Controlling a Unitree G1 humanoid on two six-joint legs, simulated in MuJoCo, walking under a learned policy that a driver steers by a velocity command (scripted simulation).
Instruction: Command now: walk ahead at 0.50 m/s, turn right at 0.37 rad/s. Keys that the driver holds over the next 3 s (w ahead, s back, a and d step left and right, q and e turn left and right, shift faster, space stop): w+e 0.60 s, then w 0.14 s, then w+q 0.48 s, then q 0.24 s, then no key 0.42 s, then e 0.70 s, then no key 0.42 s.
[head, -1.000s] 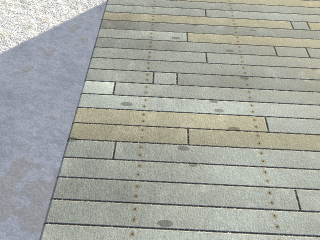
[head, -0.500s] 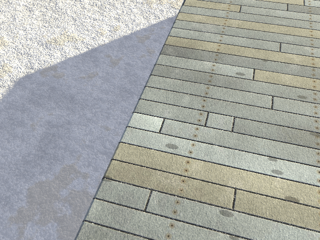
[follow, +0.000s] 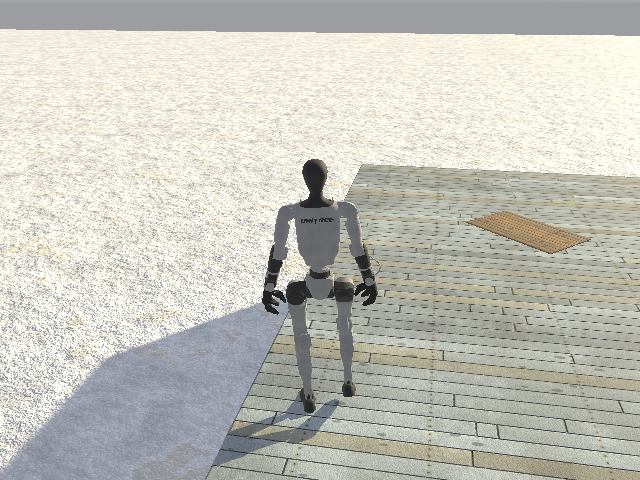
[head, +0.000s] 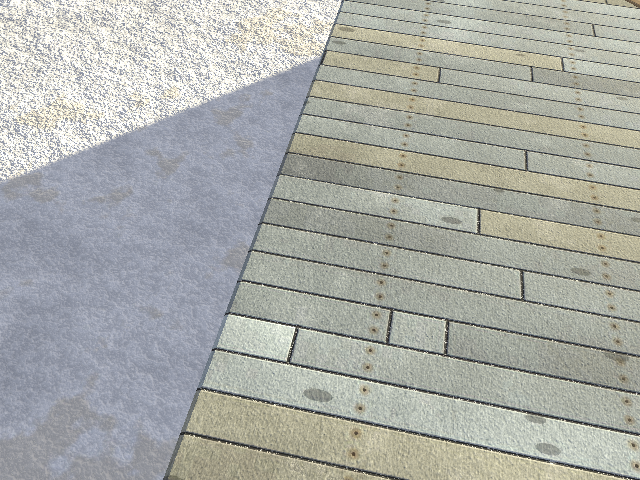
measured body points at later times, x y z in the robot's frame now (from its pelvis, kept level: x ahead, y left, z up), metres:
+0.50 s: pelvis +0.24 -0.07 -0.03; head +0.27 -0.07 +0.42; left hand +0.42 +0.16 -0.16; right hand +0.19 -0.32 -0.16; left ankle +0.12 +0.08 -0.63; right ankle +0.28 -0.12 -0.75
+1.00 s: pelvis +0.51 -0.13 -0.02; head +0.54 -0.14 +0.42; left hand +0.60 +0.12 -0.16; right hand +0.60 -0.42 -0.12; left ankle +0.63 -0.11 -0.75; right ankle +0.30 -0.12 -0.70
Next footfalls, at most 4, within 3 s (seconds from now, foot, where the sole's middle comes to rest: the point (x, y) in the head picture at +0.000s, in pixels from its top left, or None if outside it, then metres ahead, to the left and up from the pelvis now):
0.40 right None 0.32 -0.13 -0.78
0.96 left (372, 416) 0.67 -0.12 -0.78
1.48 right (463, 340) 0.88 -0.36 -0.78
1.88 left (388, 372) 0.78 -0.16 -0.78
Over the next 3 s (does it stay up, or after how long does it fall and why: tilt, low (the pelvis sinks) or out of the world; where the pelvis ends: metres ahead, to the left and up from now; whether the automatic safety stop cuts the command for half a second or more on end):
stays up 0.71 -0.25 0.00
